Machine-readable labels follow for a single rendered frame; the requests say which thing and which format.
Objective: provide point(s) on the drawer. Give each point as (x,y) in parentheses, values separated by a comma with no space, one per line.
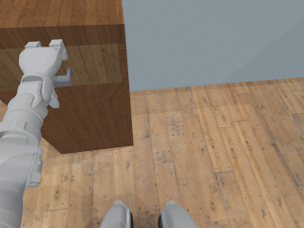
(90,65)

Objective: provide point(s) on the robot left upper arm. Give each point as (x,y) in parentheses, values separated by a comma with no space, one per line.
(20,168)

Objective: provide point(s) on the left robot forearm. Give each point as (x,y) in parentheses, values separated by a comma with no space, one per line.
(24,118)

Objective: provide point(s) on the left robot hand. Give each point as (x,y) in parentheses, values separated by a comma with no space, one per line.
(44,60)

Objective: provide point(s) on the cabinet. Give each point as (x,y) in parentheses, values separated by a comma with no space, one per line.
(89,117)

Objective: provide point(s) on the handle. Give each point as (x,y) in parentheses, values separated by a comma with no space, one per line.
(63,80)

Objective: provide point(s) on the right robot thigh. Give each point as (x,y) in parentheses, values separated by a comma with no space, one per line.
(174,216)

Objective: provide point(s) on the robot right shin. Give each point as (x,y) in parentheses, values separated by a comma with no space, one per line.
(171,202)

